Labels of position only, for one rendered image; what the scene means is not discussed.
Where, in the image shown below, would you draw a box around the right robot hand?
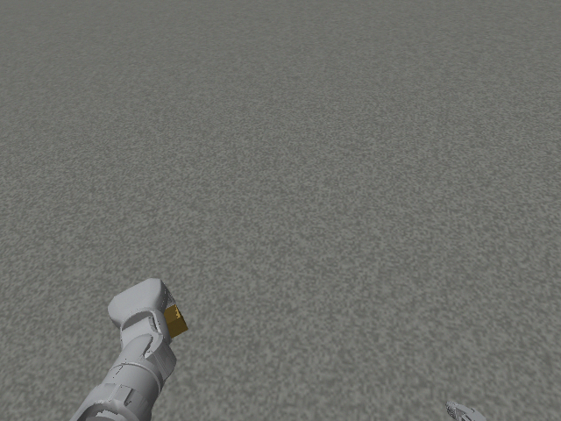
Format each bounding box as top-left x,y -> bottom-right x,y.
446,401 -> 486,421

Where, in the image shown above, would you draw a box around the left robot hand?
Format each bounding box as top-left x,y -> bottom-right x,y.
108,278 -> 178,343

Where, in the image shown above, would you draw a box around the left robot arm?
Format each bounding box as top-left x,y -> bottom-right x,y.
69,308 -> 177,421

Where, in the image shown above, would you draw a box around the small box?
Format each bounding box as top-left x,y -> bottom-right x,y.
164,304 -> 188,339

